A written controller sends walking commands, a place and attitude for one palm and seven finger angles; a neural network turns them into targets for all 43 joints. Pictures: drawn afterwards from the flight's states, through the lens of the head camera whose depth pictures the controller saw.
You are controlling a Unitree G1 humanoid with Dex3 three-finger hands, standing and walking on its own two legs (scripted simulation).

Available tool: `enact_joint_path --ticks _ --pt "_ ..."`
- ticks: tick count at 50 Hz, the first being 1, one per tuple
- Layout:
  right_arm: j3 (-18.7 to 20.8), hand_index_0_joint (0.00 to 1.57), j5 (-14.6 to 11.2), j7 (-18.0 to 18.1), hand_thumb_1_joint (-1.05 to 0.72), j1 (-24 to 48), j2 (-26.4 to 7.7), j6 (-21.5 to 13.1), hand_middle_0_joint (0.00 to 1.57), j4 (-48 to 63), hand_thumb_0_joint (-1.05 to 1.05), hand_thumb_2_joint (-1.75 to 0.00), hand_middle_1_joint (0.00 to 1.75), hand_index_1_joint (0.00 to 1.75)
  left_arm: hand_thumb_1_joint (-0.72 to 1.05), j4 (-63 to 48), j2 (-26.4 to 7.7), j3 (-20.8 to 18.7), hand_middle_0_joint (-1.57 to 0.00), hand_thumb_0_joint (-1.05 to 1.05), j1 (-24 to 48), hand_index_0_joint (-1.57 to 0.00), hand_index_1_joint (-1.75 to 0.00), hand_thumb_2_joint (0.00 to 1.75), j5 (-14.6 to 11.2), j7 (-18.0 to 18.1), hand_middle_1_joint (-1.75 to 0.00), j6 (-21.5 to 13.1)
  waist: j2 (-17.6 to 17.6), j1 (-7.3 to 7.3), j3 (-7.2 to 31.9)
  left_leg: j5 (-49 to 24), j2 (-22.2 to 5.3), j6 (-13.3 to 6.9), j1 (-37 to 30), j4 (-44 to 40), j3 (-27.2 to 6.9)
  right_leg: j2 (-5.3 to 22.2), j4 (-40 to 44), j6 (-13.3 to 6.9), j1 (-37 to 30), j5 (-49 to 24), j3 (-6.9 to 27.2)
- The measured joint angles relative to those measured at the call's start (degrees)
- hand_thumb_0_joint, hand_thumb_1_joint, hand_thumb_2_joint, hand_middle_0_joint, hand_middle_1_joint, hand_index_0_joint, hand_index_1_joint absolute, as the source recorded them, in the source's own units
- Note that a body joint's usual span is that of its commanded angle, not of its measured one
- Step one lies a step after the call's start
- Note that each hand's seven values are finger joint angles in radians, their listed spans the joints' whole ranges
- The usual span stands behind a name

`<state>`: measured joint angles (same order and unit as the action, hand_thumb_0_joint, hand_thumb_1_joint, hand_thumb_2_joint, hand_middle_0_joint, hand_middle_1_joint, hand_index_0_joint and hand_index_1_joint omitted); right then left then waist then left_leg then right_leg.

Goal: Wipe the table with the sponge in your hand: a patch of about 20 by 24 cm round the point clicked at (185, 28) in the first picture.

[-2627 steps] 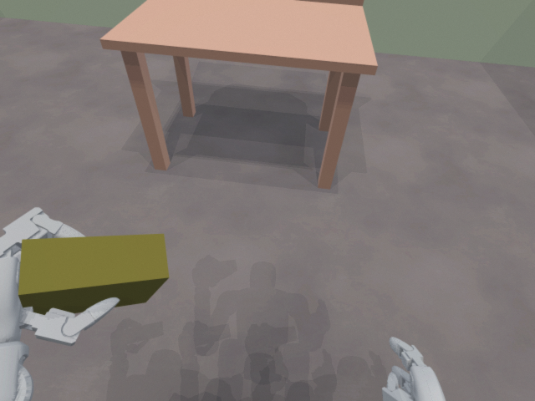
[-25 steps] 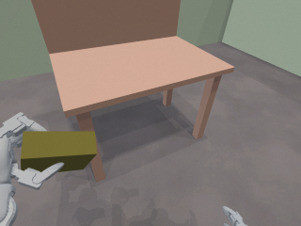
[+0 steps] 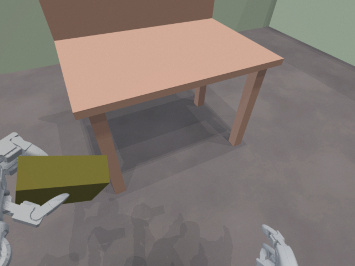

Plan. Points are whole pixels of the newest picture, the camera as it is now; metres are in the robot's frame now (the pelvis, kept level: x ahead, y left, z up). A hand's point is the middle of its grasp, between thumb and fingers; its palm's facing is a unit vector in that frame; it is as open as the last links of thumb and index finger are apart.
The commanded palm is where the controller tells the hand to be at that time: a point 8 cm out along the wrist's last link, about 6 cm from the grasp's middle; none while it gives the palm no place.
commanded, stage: stop stepping back and stand still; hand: left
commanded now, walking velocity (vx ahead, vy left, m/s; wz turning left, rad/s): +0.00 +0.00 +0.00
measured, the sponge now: (75, 181) +0.24 +0.20 +0.13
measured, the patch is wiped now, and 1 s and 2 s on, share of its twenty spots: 0.95 0.95 0.95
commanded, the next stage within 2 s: stand and wait in 0.44 s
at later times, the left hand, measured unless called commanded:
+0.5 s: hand (35, 168) +0.24 +0.26 +0.17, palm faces +0.36 -0.88 -0.31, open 9.6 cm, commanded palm +0.19 +0.31 +0.19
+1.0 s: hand (29, 175) +0.23 +0.26 +0.17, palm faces +0.37 -0.86 -0.35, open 9.6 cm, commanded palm +0.18 +0.30 +0.19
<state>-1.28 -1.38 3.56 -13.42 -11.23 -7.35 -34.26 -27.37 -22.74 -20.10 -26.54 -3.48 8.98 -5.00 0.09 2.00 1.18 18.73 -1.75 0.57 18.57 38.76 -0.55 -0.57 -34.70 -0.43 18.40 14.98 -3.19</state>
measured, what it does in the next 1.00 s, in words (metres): stands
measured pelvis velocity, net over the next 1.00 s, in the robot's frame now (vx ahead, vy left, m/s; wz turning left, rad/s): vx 0.02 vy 0.02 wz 0.00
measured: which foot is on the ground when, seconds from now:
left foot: down 0.00-1.00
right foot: down 0.00-1.00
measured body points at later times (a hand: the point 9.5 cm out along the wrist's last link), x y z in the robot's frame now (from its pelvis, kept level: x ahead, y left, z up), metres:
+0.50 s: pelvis +0.03 +0.03 +0.02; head +0.03 +0.05 +0.47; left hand +0.22 +0.30 +0.18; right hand +0.23 -0.19 -0.04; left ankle +0.03 +0.13 -0.72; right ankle +0.04 -0.10 -0.72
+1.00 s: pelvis +0.02 +0.02 +0.02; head +0.01 +0.03 +0.47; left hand +0.20 +0.30 +0.19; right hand +0.19 -0.21 -0.06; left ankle +0.03 +0.13 -0.72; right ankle +0.04 -0.11 -0.72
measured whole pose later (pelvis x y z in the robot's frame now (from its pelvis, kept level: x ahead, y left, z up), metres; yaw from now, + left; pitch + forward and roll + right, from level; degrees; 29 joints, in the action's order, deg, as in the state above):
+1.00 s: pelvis +0.02 +0.02 +0.02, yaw +0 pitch +0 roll -1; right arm -1.5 -0.5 4.2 -11.0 -11.6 -3.1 -34.9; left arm -26.9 -20.4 -16.3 -28.1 -3.2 9.3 -5.6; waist 0.6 -0.1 0.8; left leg 13.8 -0.3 -1.0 13.8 27.9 0.0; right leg 0.2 -23.4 0.6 12.7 10.3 -2.2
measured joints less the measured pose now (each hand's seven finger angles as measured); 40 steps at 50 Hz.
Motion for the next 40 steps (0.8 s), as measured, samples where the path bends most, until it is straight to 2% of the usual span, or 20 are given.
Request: enact_joint_path --ticks 2,4,7,12,16,22,25,29,34,40 --pt "-0.2 0.2 0.3 -0.7 -0.9 0.6 -0.2 0.7 0.2 -0.9 0.02 -0.9 0.3 0.3 -0.5 -0.7 1.5 1.5 -0.79 -0.01 -0.5 -0.8 -1.4 1.09 0.1 -0.7 -1.4 0.0 1.6 0.05 -0.6 1.8 -0.2 -0.8 1.5 3.9 -1.5 -0.7 0.5 -1.0 -0.8 -1.1 -1.3" --pt "0.0 0.2 0.3 -1.1 -0.9 0.9 0.0 1.3 0.2 -2.2 0.02 -0.9 0.3 0.3 -0.5 -2.4 2.6 3.2 -0.79 -0.01 -1.6 -0.8 -1.4 1.08 0.1 -1.2 -1.4 -0.1 1.3 -0.87 -0.7 3.0 0.4 -1.2 2.0 5.9 -1.4 -0.5 1.9 -1.1 -1.6 -0.5 -1.4" --pt "-0.1 0.2 0.7 -0.8 -0.9 0.9 -0.2 1.8 0.2 -2.3 0.02 -0.9 0.3 0.3 -0.5 -5.8 2.7 3.6 -0.79 -0.01 -4.0 -0.8 -1.4 1.09 0.1 -1.1 -1.4 -1.1 0.5 -1.77 -0.6 -0.6 0.5 -2.0 -1.1 -2.9 -1.2 -0.1 2.8 -0.3 -1.9 -0.5 -0.9" --pt "-0.1 0.2 0.5 0.6 -0.9 1.6 0.2 2.0 0.2 -1.5 0.02 -0.9 0.3 0.3 -0.5 -3.4 1.2 1.7 -0.79 -0.01 -3.4 -0.8 -1.4 1.09 0.3 0.2 -1.39 -1.8 -0.7 -3.02 -0.7 -2.4 2.0 -1.6 -3.2 -6.3 0.3 1.4 4.5 1.1 -3.2 -1.0 0.7" --pt "-0.5 0.2 0.4 0.6 -0.9 2.7 0.4 1.6 0.2 -1.2 0.02 -0.9 0.3 0.3 -0.5 0.8 1.8 1.2 -0.79 -0.01 -0.3 -0.8 -1.4 1.09 0.4 0.6 -1.4 -0.8 -0.1 -3.16 -0.6 -2.9 2.0 -1.8 -4.2 -8.1 0.2 1.4 7.2 1.3 -4.7 -1.8 0.7" --pt "-0.9 0.2 0.7 0.1 -0.9 4.7 0.7 1.8 0.2 -0.2 0.02 -0.9 0.3 0.3 -0.5 0.3 3.5 3.7 -0.79 -0.01 0.6 -0.8 -1.4 1.08 0.3 0.3 -1.4 0.1 -0.9 -2.71 -0.9 -3.1 1.9 -1.9 -5.1 -9.3 0.5 1.2 9.0 1.3 -5.7 -2.4 1.0" --pt "-0.8 0.2 0.8 0.0 -0.9 5.1 0.6 2.2 0.2 0.6 0.02 -0.9 0.3 0.3 -0.5 -1.7 2.9 4.6 -0.79 -0.01 -0.7 -0.8 -1.4 1.08 0.3 -0.1 -1.4 -0.2 -1.3 -2.23 -1.0 -3.1 1.9 -1.9 -5.3 -9.6 0.6 1.2 9.4 1.4 -5.9 -2.5 1.0" --pt "-0.4 0.2 0.8 0.1 -0.9 5.1 0.3 3.1 0.2 1.2 0.02 -0.9 0.3 0.3 -0.5 -3.0 1.2 3.7 -0.79 -0.01 -2.2 -0.8 -1.4 1.08 0.0 -0.3 -1.4 -0.9 -1.3 -2.06 -0.8 -3.2 1.7 -1.8 -5.3 -10.0 0.6 1.1 10.1 1.3 -6.0 -2.8 1.1" --pt "-0.1 0.2 0.5 0.3 -0.9 4.2 -0.3 4.1 0.2 1.0 0.02 -0.9 0.3 0.3 -0.5 -1.5 0.7 2.0 -0.79 -0.01 -2.5 -0.8 -1.4 1.08 -0.3 -0.1 -1.4 -1.0 -0.6 -2.46 -0.6 -3.4 1.7 -1.8 -5.5 -10.3 0.8 1.0 10.5 1.4 -6.2 -3.1 1.2" --pt "-0.1 0.2 0.5 0.6 -0.9 2.9 -0.7 4.5 0.2 0.0 0.02 -0.9 0.3 0.3 -0.5 1.0 2.9 3.3 -0.79 -0.01 -1.3 -0.8 -1.4 1.08 0.0 0.2 -1.4 0.0 0.1 -2.9 -0.3 -3.8 1.7 -1.8 -5.6 -10.5 0.8 1.1 10.6 1.3 -6.2 -3.5 1.2"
